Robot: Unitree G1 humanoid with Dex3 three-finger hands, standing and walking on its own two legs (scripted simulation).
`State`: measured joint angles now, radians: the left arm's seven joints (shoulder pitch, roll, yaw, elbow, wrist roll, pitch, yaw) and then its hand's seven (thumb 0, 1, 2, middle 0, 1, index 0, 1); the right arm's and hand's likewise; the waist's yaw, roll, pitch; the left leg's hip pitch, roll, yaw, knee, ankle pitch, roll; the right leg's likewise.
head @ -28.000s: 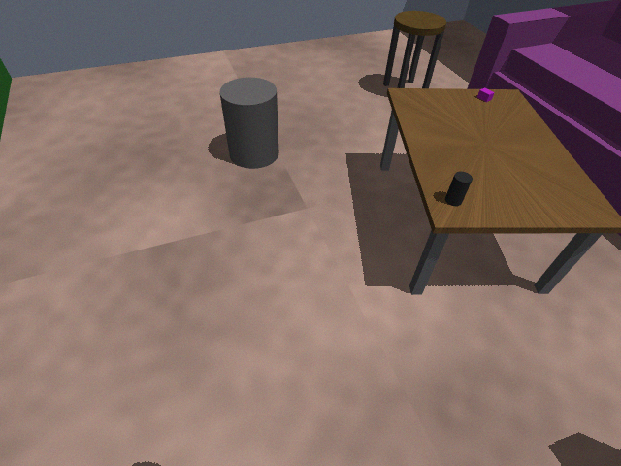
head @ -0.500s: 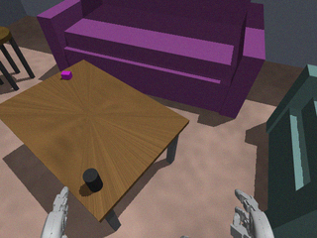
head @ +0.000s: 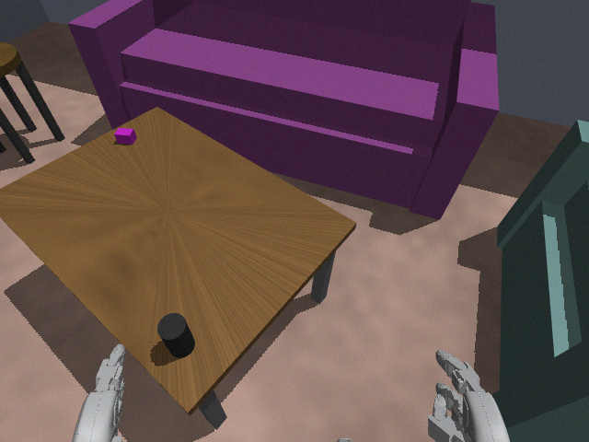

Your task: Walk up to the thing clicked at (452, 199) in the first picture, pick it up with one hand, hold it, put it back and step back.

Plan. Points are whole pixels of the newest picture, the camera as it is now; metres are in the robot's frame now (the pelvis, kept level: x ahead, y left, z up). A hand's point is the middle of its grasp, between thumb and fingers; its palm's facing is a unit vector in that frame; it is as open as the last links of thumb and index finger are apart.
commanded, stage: home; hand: left
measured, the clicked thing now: (177, 336) +0.37 +0.22 -0.24
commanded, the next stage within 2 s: stand in 1.14 s
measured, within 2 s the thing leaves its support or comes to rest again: neither
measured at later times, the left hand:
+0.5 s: hand (148, 424) +0.17 +0.18 -0.04, palm faces +0.12 -0.97 -0.23, open 17.6 cm
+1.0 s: hand (147, 430) +0.17 +0.18 -0.04, palm faces +0.11 -0.95 -0.28, open 17.5 cm
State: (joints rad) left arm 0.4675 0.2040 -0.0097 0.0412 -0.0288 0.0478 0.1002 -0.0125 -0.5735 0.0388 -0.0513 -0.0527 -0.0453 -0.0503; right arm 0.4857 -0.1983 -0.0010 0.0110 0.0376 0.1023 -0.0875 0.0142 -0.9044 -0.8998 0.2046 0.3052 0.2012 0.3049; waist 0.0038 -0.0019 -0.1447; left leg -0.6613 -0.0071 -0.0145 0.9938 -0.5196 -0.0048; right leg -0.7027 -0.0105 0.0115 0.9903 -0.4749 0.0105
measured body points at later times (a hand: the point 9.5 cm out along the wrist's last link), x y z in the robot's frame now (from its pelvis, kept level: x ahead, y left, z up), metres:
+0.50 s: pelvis +0.00 +0.00 +0.00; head +0.03 +0.00 +0.45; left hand +0.16 +0.23 -0.02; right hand +0.16 -0.23 -0.03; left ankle -0.01 +0.12 -0.68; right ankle +0.01 -0.13 -0.68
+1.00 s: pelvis +0.00 +0.00 +0.00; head +0.03 +0.00 +0.45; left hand +0.16 +0.23 -0.02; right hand +0.15 -0.25 -0.07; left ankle -0.01 +0.12 -0.68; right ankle +0.01 -0.13 -0.68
